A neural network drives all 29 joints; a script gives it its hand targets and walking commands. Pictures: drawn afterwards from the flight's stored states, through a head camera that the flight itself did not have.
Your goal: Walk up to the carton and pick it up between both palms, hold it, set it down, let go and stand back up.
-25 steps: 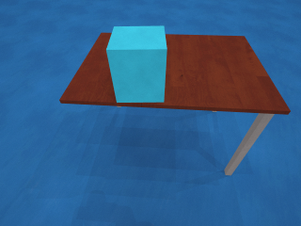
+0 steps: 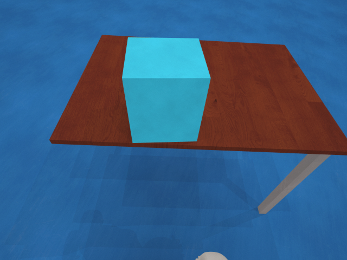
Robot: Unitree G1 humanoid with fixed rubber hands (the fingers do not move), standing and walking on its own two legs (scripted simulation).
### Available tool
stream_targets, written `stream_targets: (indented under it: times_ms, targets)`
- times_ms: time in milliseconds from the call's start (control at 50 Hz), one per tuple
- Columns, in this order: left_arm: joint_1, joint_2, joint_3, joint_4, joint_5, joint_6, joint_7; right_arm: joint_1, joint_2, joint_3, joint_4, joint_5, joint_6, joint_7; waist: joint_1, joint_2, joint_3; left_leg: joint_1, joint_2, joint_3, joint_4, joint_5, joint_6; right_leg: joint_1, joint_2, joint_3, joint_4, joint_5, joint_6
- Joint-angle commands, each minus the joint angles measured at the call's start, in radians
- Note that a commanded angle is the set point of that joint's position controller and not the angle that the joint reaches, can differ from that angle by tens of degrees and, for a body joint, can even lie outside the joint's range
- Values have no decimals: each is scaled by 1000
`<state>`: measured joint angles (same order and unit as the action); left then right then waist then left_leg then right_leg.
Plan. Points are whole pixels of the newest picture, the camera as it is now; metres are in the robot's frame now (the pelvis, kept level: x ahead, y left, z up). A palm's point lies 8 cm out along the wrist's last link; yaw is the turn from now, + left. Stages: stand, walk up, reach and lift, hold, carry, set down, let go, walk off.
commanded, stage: walk up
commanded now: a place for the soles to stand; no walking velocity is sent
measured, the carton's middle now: (164, 92) +0.59 +0.04 +0.05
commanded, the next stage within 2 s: none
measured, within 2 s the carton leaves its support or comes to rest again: neither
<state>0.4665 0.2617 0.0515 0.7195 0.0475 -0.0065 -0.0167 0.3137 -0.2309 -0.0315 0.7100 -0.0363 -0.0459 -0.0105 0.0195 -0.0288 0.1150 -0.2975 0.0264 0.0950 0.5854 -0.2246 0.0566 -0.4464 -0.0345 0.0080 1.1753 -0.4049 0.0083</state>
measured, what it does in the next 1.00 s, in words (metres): walks ahead: right foot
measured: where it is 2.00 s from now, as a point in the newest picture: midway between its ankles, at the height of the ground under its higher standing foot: outside the picture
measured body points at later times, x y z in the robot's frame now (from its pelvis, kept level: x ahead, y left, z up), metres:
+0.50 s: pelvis +0.11 -0.02 +0.00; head +0.11 -0.02 +0.45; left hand +0.23 +0.23 -0.10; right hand +0.18 -0.28 -0.11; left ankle +0.07 +0.10 -0.73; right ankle +0.15 -0.15 -0.73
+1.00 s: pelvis +0.11 -0.03 +0.00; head +0.12 -0.04 +0.45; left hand +0.22 +0.23 -0.10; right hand +0.21 -0.30 -0.11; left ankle +0.07 +0.10 -0.73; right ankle +0.15 -0.15 -0.73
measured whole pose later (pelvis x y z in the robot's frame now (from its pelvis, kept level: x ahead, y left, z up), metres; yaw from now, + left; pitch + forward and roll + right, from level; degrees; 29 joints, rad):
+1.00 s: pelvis +0.11 -0.03 +0.00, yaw +1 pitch -1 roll +0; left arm 0.28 0.28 -0.02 0.66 0.01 0.00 -0.01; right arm 0.35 -0.29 0.01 0.64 -0.01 0.01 0.01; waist 0.00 0.00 0.04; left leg -0.16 0.04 0.04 0.54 -0.36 -0.02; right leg -0.30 -0.02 -0.02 0.57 -0.24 0.00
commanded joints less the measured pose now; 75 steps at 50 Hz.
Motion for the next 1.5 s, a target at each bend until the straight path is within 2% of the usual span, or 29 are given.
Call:
stream_targets:
  times_ms: [0,120,160,180,200,220,240,260,280,320,340,380,440,500,540,660,700,840,960,1080,1140,1180,1240,1280,1300,1340,1380,1440,1480]
  targets:
    - [147,38,17,-52,6,-12,-20,107,-145,-46,-34,-8,-27,-6,-12,138,-20,11,217,-266,-331,-119,149,-68,-42,18,-86,81,15]
    - [-19,27,-7,-131,-12,-13,2,117,-169,-23,-44,13,0,4,-46,174,-37,-59,150,-129,-194,234,116,98,-4,-54,-404,169,25]
    - [-40,41,-8,-138,-15,-12,15,126,-185,-14,-66,12,12,7,-36,139,-36,-61,167,-157,-131,334,100,171,19,-69,-505,200,5]
    - [-24,45,-7,-145,-17,-16,20,107,-208,-15,-81,18,23,10,-17,157,-75,-77,147,-138,-92,273,76,253,30,-84,-602,285,-8]
    - [-22,79,0,-150,-11,-22,24,124,-183,0,-82,22,30,12,-12,103,-81,-121,132,-160,-52,196,43,337,2,-37,-647,331,-23]
    - [-10,133,13,-153,-11,-27,28,160,-139,20,-103,23,32,13,-9,6,-118,-172,97,-139,24,23,0,406,-125,112,-663,392,-60]
    - [-4,179,19,-160,-12,-28,34,212,-85,35,-110,21,34,10,-10,-81,-145,-151,26,-106,148,-221,-48,374,-272,298,-734,420,-139]
    - [-62,200,14,-159,-28,-15,39,236,-90,31,-98,24,53,0,-31,-100,-141,-75,2,-73,209,-339,-65,233,-326,330,-769,317,-240]
    - [-121,189,6,-167,-36,-4,38,238,-105,23,-97,12,64,-4,-38,-118,-117,-31,21,-87,180,-320,-65,151,-289,314,-792,182,-234]
    - [-212,148,-17,-169,-51,9,32,225,-149,10,-106,15,48,-1,-70,-121,-68,44,52,-118,-57,-102,-51,94,-169,166,-739,179,-131]
    - [-202,126,-26,-175,-61,8,25,194,-189,5,-109,19,37,5,-57,-78,-44,20,78,-161,-116,-67,-44,92,-100,108,-709,151,-82]
    - [-156,107,-27,-150,-54,1,20,154,-198,3,-96,29,24,12,-17,19,-36,-40,95,-176,-156,-10,-29,210,-56,60,-639,256,-55]
    - [-163,128,-29,-132,-45,-15,19,139,-166,10,-118,32,17,12,-29,46,-119,38,78,-130,-124,119,-28,250,-82,72,-627,442,-66]
    - [-192,124,-33,-136,-43,-15,22,129,-169,5,-140,30,24,12,-35,19,-115,66,86,-132,-118,147,-33,232,-75,43,-630,426,-53]
    - [-189,123,-35,-131,-42,-14,19,110,-176,1,-149,35,30,12,-28,54,-123,83,77,-118,-119,135,-28,223,-72,47,-632,436,-58]
    - [-181,139,-32,-130,-43,-12,17,93,-174,-5,-153,30,40,10,-33,-3,-144,121,72,-106,-102,119,-30,217,-76,67,-650,448,-67]
    - [-189,146,-32,-134,-39,-12,15,73,-173,-1,-157,35,43,12,-31,47,-116,102,68,-101,-111,74,-25,212,-79,67,-651,435,-69]
    - [-186,157,-25,-138,-39,-13,13,59,-179,0,-154,28,39,14,-24,-24,-104,94,73,-101,-109,59,-34,219,-77,66,-671,428,-65]
    - [-180,145,-27,-131,-40,-9,11,67,-178,3,-141,27,36,15,-15,33,-107,59,66,-112,-139,-26,-25,219,-69,71,-700,286,-65]
    - [-190,144,-26,-129,-39,-11,11,97,-174,7,-123,30,29,15,-25,-9,-88,47,71,-128,-148,-29,-23,221,-72,82,-706,265,-68]
    - [-173,132,-29,-124,-42,-10,9,76,-189,4,-129,26,27,14,-7,56,-93,42,78,-132,-170,-15,-22,227,-60,57,-685,268,-59]
    - [-151,120,-12,-127,-17,-9,3,124,-202,-17,-121,12,21,17,-17,69,-65,30,91,-172,-211,-287,11,193,-8,3,-642,34,-54]
    - [-144,116,-4,-138,-17,-18,-3,102,-207,-25,-128,13,27,15,-12,72,25,-59,110,-184,-216,-302,17,194,-4,-1,-643,48,-55]
    - [-107,138,5,-140,-18,-26,1,96,-176,-17,-137,11,26,17,-6,12,7,-62,56,-125,-107,-223,-3,209,-52,81,-703,58,-81]
    - [-94,160,14,-137,-18,-26,4,122,-142,-2,-136,7,24,20,-10,-68,-20,-69,26,-81,-22,-206,-26,238,-101,152,-749,27,-111]
    - [-77,185,13,-135,-18,-19,11,148,-131,0,-148,-2,23,18,-11,-81,-68,-56,-5,-64,56,-223,-46,252,-193,277,-809,28,-183]
    - [-138,175,3,-144,-24,-9,13,170,-136,-4,-150,0,12,13,-38,-87,-59,26,17,-83,-38,-128,-33,194,-168,181,-760,172,-155]
    - [-161,98,-19,-162,-21,-9,3,179,-229,-31,-138,7,-3,12,-35,98,-92,148,112,-234,-148,118,21,128,-10,-19,-546,331,-41]
    - [-174,100,-15,-168,-14,-11,4,173,-233,-31,-139,14,5,9,-47,97,-53,132,155,-259,-130,220,65,130,-2,-35,-545,316,-27]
